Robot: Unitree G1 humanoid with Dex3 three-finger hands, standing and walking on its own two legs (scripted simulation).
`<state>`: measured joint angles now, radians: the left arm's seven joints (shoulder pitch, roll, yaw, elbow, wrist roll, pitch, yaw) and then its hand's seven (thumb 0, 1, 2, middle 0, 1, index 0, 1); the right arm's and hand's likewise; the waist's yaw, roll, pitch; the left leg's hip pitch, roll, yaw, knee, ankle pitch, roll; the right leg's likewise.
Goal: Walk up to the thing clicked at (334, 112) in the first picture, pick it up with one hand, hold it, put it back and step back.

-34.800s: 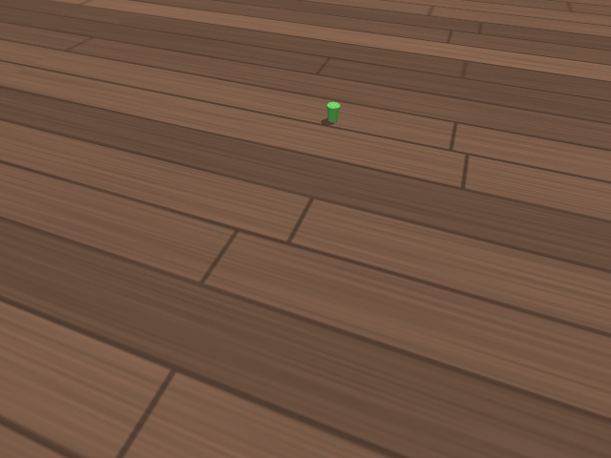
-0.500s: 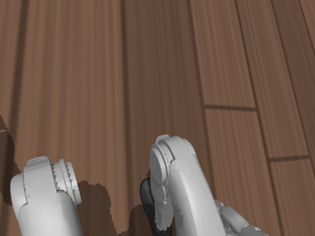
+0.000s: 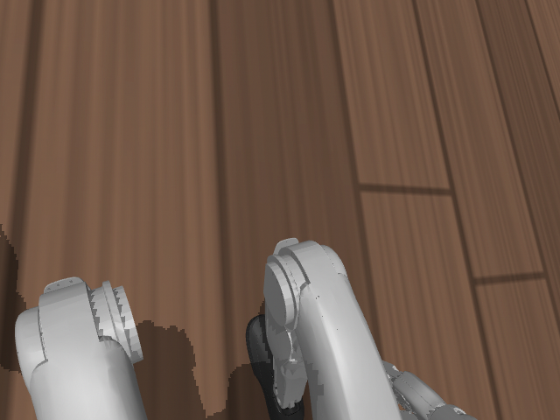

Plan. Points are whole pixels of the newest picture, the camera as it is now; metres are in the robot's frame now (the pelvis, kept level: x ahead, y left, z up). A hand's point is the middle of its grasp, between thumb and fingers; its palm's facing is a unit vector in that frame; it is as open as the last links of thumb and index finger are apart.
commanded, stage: close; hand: left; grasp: from above
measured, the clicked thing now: out of the picture +0.39 +0.37 -0.24
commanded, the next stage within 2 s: settle in 1.34 s
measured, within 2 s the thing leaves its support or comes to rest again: leaves its support in 1.82 s
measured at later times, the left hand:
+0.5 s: hand out of the picture +0.37 +0.38 -0.20, palm faces -0.43 -0.16 -0.89, open 12.7 cm
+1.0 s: hand out of the picture +0.37 +0.38 -0.20, palm faces -0.42 -0.16 -0.89, open 11.7 cm
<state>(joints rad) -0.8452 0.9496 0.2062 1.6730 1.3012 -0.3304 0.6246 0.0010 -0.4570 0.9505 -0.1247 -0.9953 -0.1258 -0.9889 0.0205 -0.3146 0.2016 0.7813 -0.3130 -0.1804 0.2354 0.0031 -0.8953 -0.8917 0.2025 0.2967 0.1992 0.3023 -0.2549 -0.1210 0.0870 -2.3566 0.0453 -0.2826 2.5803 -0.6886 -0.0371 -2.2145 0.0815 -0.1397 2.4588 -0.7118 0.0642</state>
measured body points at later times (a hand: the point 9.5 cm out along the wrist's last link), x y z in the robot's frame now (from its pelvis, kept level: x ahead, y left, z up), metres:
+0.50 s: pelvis +0.00 +0.00 +0.00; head +0.23 +0.12 +0.37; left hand +0.39 +0.38 -0.15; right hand +0.11 -0.26 -0.08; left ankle +0.07 +0.14 -0.26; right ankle +0.10 -0.12 -0.25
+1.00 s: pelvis +0.00 +0.00 +0.00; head +0.22 +0.12 +0.37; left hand +0.39 +0.38 -0.15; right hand +0.10 -0.26 -0.08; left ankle +0.07 +0.14 -0.26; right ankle +0.10 -0.12 -0.25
